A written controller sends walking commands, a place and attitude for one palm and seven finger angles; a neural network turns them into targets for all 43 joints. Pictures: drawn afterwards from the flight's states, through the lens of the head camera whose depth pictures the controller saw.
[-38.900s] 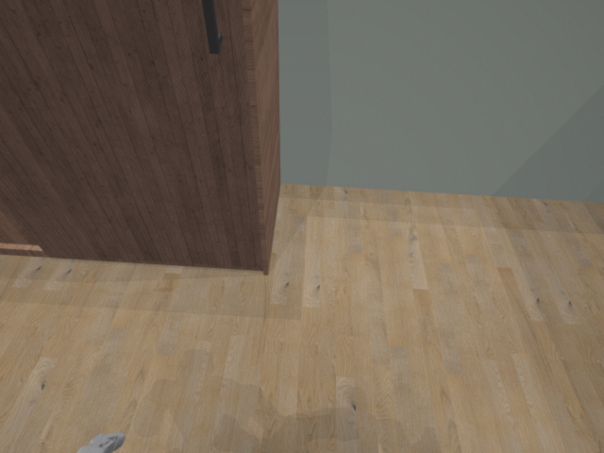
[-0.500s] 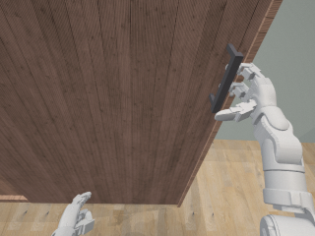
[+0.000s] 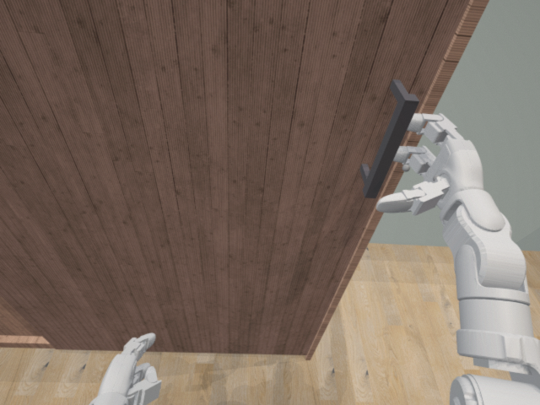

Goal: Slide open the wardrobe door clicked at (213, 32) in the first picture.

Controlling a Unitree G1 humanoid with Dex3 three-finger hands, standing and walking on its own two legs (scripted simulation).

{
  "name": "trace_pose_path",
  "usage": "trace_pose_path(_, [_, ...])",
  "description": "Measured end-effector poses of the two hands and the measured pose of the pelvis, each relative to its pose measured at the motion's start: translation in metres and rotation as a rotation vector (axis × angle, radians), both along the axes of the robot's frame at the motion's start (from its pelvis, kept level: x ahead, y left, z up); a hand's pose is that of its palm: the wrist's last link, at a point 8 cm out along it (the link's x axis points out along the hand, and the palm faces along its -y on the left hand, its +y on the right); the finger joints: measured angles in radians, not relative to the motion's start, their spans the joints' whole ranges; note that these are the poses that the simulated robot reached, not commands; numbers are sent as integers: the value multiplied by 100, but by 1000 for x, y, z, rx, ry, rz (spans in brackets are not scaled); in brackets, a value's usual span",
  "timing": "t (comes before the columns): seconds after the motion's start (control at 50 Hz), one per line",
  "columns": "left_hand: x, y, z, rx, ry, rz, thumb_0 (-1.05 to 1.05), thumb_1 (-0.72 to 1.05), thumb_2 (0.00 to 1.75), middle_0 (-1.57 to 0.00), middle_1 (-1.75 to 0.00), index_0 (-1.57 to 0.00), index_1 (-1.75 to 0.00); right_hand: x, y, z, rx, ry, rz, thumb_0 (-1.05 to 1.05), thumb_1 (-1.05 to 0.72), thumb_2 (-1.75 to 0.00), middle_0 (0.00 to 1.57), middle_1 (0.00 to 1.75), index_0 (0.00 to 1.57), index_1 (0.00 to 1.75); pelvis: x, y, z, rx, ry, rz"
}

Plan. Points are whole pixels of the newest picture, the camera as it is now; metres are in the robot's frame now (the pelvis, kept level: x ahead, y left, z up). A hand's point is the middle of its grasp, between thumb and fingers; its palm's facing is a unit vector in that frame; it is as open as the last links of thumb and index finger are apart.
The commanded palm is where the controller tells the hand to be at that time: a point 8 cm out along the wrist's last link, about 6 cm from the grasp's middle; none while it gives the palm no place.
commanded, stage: slide the fingers in behind the handle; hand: right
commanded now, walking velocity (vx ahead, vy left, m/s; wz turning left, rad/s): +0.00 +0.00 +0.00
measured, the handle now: (383, 142) +0.43 -0.12 +0.22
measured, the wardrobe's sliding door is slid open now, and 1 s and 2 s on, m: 0.00 0.00 0.00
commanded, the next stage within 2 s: loosen the grip on the handle in 0.48 s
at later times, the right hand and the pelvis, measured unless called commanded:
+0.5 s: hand (393, 172) +0.36 -0.12 +0.22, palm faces -0.04 +1.00 -0.03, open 14.2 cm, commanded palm +0.34 -0.17 +0.22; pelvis +0.00 +0.00 +0.00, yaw +0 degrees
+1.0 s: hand (409, 173) +0.35 -0.13 +0.23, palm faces +0.00 +1.00 -0.05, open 14.9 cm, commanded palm +0.32 -0.18 +0.24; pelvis -0.08 +0.02 -0.01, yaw +1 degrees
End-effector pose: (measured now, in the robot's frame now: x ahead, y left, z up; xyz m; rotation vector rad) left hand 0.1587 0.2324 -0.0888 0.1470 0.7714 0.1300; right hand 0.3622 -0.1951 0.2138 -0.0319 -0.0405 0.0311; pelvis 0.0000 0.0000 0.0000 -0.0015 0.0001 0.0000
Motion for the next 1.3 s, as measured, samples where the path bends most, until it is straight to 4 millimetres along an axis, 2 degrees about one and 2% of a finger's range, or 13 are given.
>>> trace_pose_path(0.1, [6, -2, 3, 5, -19, -11, 1, 90, 90, -20, -30, -20, -30, -10, -2, -1, -10, -7, 2, -2, 50, -30, 30, 120, 30, 120, -1, -1, 0, 2, -8, -5])
trace_pose_path(0.3, [18, -12, 7, -4, -48, -45, 1, 90, 90, -20, -30, -20, -30, -15, 17, 3, -2, -12, 27, -2, 50, -30, 30, 120, 30, 120, -5, -3, 0, 0, -13, -10])
trace_pose_path(0.54, [14, -15, 6, -23, -34, -46, 1, 90, 90, -20, -30, -20, -30, -18, 24, 5, -2, -18, 12, -2, 50, -30, 30, 120, 26, 118, -5, -1, 0, 0, -17, -4])
trace_pose_path(0.58, [12, -13, 4, -19, -25, -46, 1, 90, 90, -20, -30, -20, -30, -18, 25, 5, -2, -15, 13, -2, 50, -30, 30, 120, 26, 119, -6, -1, -1, 0, -17, -6])
trace_pose_path(0.62, [8, -8, 2, 15, -21, -46, 1, 90, 90, -21, -30, -20, -30, 0, 11, 13, -42, 11, -6, -2, 50, -30, 31, 120, 27, 119, -14, 3, -4, -20, -35, -4])
trace_pose_path(0.66, [-1, 1, 2, 35, -29, -36, 1, 90, 90, -21, -30, -20, -30, 13, -4, 20, -7, 56, -4, -2, 50, -30, 35, 122, 35, 124, -20, 7, -6, -25, -27, -4])
trace_pose_path(0.7, [-12, 9, 3, 33, -59, -32, 1, 90, 90, -21, -30, -20, -30, 9, -6, 22, 1, 33, -2, -2, 50, -29, 39, 124, 40, 127, -23, 7, -6, -15, -26, -3])
trace_pose_path(0.74, [-24, 15, 4, 20, -78, -24, 1, 90, 90, -20, -30, -20, -30, -3, 0, 23, -1, -44, 9, -2, 50, -29, 39, 124, 41, 127, -28, 7, -5, -9, -27, 3])
trace_pose_path(0.82, [-52, 25, 4, 18, -68, -1, 1, 90, 90, -20, -30, -20, -30, -24, 11, 16, 52, -113, -10, -2, 51, -26, 34, 121, 28, 120, -42, 12, -5, -8, -30, 16])
trace_pose_path(0.92, [-85, 35, 4, 31, -55, 45, 1, 90, 90, -20, -30, -20, -30, -34, 14, 16, -10, -63, -32, -2, 53, -23, 25, 116, 21, 116, -65, 17, -5, -8, -42, 17])
trace_pose_path(1.0, [-111, 39, 2, 38, -56, 76, 1, 90, 90, -20, -30, -20, -30, -37, 13, 20, -17, -24, -25, -2, 54, -22, 25, 116, 20, 115, -80, 18, -5, -8, -44, 20])
trace_pose_path(1.12, [-143, 42, -1, 38, -68, 119, 2, 90, 90, -20, -30, -20, -30, -38, 7, 39, -15, -66, -6, -2, 55, -21, 26, 116, 23, 116, -93, 15, -5, -7, -46, 49])
trace_pose_path(1.3, [-176, 41, -2, 68, -61, 164, 2, 90, 90, -20, -30, -20, -30, -35, -2, 27, -13, -56, 13, -2, 55, -20, 25, 115, 25, 115, -101, 3, -8, -2, -36, 78])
